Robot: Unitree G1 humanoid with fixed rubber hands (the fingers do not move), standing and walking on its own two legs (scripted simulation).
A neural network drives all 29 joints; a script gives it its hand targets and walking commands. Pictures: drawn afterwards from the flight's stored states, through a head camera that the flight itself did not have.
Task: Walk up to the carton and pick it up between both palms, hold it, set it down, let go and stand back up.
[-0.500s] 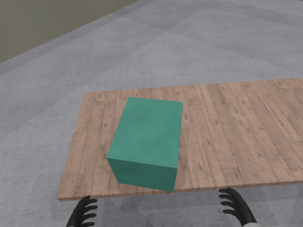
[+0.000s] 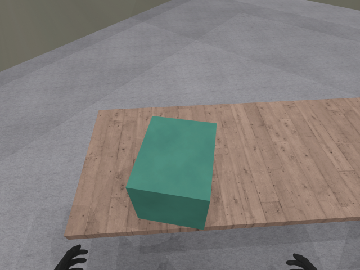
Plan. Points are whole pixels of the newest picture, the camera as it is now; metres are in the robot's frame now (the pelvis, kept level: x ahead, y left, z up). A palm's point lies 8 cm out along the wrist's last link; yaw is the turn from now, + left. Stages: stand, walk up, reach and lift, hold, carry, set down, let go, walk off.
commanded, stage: stand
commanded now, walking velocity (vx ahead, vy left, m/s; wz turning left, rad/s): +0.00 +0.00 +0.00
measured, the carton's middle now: (177, 171) +0.42 -0.01 -0.11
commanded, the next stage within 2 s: none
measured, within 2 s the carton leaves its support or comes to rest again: neither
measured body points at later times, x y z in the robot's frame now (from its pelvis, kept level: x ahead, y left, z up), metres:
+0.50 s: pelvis -0.01 +0.00 +0.00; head -0.01 +0.00 +0.45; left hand +0.12 +0.29 -0.11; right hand +0.07 -0.30 -0.13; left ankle +0.00 +0.13 -0.74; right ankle -0.02 -0.10 -0.74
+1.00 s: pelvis -0.02 +0.00 +0.00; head -0.03 -0.01 +0.45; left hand +0.09 +0.30 -0.11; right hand +0.04 -0.30 -0.13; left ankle +0.00 +0.13 -0.74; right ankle -0.02 -0.10 -0.74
